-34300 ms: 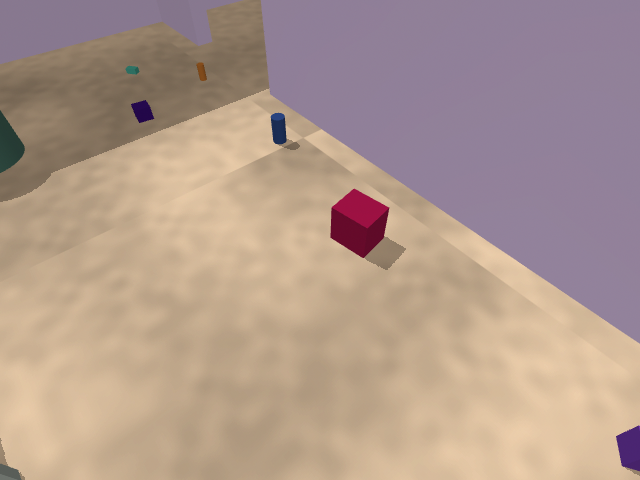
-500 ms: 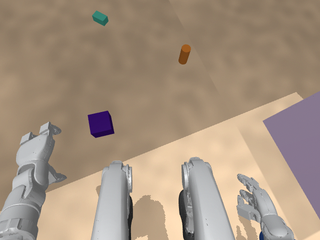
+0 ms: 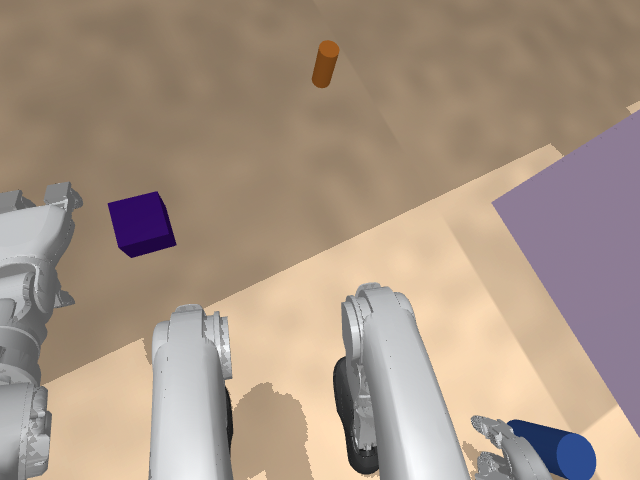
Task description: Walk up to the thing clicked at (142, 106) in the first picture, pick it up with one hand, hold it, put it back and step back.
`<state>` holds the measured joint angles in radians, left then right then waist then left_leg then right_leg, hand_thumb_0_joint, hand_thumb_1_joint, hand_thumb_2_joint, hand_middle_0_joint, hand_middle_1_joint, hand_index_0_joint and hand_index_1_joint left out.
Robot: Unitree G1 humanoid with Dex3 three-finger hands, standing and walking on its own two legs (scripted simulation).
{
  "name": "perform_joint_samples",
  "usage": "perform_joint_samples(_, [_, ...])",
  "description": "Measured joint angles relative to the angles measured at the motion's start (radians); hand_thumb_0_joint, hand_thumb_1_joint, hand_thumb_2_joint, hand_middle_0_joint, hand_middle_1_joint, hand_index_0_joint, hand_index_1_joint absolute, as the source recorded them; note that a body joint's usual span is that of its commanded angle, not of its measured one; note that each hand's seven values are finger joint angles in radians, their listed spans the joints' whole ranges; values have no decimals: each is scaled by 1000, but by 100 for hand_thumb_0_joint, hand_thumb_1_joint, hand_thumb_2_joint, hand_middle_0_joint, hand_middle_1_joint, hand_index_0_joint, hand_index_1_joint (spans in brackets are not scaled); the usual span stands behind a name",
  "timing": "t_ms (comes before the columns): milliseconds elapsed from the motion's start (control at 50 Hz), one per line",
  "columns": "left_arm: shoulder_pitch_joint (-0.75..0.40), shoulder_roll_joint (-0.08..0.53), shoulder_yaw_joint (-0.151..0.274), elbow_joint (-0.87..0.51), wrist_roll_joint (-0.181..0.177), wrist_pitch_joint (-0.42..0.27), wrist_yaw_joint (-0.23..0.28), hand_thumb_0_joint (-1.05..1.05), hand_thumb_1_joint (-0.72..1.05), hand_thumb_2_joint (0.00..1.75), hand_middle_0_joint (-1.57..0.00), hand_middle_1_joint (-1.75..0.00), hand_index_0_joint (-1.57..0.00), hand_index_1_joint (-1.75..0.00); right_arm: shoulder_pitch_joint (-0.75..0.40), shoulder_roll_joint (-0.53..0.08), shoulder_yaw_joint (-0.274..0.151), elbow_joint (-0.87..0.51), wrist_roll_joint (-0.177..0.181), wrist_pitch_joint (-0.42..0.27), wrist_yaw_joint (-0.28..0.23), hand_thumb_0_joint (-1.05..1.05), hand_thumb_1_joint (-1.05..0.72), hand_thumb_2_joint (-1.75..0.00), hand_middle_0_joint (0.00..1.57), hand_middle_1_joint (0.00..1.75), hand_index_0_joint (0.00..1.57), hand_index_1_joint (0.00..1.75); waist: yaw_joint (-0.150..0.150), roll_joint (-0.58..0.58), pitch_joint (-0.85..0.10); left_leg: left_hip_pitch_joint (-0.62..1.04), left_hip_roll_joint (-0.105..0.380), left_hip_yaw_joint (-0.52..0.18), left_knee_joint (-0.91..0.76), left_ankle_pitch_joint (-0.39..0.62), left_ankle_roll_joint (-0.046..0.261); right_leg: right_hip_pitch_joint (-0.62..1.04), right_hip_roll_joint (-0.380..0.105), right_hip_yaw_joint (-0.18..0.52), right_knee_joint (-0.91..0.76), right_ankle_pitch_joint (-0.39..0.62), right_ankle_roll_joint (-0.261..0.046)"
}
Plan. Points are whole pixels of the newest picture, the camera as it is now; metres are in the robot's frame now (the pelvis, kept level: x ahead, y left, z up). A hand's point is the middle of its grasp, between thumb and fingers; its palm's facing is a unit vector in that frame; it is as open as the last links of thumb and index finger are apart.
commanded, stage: rise first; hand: left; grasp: from above
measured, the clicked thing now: (143, 225) +0.51 +0.25 -0.35
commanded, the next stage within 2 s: approach in 0.86 s
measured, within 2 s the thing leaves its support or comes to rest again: neither
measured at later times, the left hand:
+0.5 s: hand (77, 244) +0.44 +0.30 -0.19, palm faces -0.43 -0.10 -0.90, open 14.2 cm
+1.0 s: hand (86, 240) +0.45 +0.29 -0.22, palm faces -0.43 -0.11 -0.90, open 14.3 cm
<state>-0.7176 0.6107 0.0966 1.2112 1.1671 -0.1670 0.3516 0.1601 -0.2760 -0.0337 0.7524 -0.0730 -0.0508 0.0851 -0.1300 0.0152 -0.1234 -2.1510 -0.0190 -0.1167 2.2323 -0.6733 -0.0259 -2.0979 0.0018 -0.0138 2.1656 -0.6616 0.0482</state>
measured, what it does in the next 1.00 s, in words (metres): stands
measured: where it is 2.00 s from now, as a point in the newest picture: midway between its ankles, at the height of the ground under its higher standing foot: (289, 448)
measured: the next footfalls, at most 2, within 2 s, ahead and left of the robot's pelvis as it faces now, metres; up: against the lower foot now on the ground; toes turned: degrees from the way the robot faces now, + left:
none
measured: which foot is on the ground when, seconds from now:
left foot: down 0.00-1.00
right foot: down 0.00-1.00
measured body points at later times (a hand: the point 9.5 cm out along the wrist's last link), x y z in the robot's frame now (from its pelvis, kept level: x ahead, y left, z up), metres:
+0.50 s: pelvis +0.01 +0.00 -0.03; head +0.24 +0.05 +0.35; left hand +0.46 +0.30 -0.14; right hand +0.08 -0.27 -0.15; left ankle +0.09 +0.13 -0.35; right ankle +0.10 -0.14 -0.35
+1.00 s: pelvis +0.01 +0.00 -0.04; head +0.25 +0.05 +0.33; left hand +0.47 +0.30 -0.17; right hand +0.07 -0.28 -0.16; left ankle +0.09 +0.13 -0.35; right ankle +0.10 -0.14 -0.35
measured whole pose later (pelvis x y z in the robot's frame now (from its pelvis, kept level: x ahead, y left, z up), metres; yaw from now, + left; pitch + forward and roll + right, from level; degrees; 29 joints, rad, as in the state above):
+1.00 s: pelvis +0.01 +0.00 -0.04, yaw -2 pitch +36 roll -7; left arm -0.91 0.67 0.15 1.47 1.20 -0.14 0.46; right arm 0.14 -0.27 0.01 0.78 -0.13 -0.07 0.15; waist -0.19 0.01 -0.08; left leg -2.29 -0.02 -0.14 2.38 -0.71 -0.03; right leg -2.24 0.01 -0.02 2.30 -0.69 0.06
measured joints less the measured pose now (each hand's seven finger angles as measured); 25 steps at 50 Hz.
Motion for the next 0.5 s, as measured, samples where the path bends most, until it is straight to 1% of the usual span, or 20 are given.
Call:
perform_joint_samples(60, [-30,7,3,44,18,6,28,0,-49,99,-7,-100,-8,-99,-6,2,2,4,-10,-2,7,1,-88,-89,21,30,20,30,-7,-3,1,-20,0,-1,21,-3,1,-19,2,0,19,-2,2])
perform_joint_samples(180, [-82,14,8,116,17,27,55,0,-50,99,-8,-99,-9,-99,-23,14,8,6,-28,-14,18,0,-89,-89,21,30,20,30,-21,-4,9,-50,-1,-3,52,-8,2,-49,5,1,48,-6,5])
perform_joint_samples(340, [-126,13,19,170,14,48,73,0,-51,98,-8,-100,-9,-99,-31,30,28,10,-36,-19,32,0,-89,-89,21,30,20,30,-29,-4,17,-76,3,-8,77,-21,1,-76,10,0,70,-14,11])
perform_joint_samples(500, [-150,26,31,190,20,46,76,0,-53,99,-8,-100,-9,-100,-22,31,35,15,-40,-17,45,0,-90,-89,21,30,20,30,-39,-4,26,-96,3,-13,101,-33,-1,-95,12,-4,90,-23,11])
